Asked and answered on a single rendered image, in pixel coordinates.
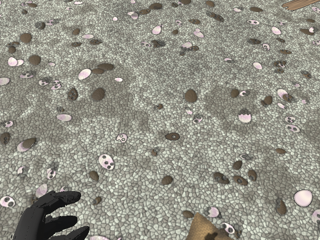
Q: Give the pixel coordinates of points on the robot left hand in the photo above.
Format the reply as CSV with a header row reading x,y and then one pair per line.
x,y
34,225

